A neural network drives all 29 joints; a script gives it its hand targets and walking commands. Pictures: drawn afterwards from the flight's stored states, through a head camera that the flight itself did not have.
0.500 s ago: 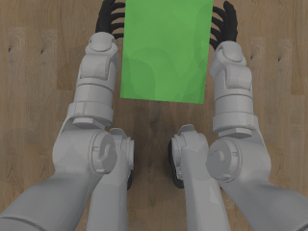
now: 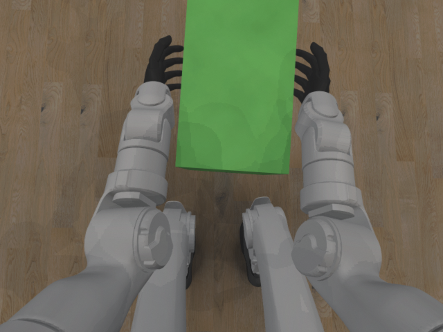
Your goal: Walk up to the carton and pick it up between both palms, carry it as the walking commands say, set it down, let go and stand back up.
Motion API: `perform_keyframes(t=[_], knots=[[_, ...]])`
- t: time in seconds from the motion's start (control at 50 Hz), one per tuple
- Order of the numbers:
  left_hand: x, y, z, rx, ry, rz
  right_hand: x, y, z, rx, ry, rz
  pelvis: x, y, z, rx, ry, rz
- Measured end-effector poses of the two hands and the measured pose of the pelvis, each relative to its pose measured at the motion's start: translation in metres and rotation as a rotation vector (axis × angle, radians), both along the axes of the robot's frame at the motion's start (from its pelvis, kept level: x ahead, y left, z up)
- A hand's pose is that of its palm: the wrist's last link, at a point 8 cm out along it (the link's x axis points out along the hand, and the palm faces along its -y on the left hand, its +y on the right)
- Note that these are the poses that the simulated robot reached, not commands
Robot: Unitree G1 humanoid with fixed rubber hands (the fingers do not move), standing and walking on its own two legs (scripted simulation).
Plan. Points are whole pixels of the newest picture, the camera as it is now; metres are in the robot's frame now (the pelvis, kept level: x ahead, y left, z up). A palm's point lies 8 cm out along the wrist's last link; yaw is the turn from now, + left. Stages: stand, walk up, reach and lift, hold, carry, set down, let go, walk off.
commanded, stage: reach and lift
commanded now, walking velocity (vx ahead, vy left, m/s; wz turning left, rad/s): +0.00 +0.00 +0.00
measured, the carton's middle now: (233, 97) +0.50 -0.04 -0.13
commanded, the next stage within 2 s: none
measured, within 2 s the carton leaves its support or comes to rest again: neither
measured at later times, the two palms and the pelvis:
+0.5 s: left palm (145, 78) +0.48 +0.10 +0.01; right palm (333, 89) +0.46 -0.16 +0.02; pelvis +0.01 +0.00 +0.06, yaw +0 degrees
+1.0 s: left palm (125, 67) +0.46 +0.10 +0.08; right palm (363, 79) +0.44 -0.15 +0.09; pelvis +0.03 +0.00 +0.12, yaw +0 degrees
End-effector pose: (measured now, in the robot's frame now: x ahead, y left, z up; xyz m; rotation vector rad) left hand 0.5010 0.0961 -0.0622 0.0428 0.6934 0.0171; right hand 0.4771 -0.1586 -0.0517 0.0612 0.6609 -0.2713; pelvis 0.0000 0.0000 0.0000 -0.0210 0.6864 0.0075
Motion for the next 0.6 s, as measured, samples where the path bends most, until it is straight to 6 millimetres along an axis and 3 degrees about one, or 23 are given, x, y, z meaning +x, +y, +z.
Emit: perform_keyframes(t=[0.6], knots=[[-0.025,0.004,0.086,-0.006,-0.01,0.004,-0.025,0.004,0.087,0.004,-0.01,-0.007,0.015,0.004,0.069,-0.005,-0.097,0.005]])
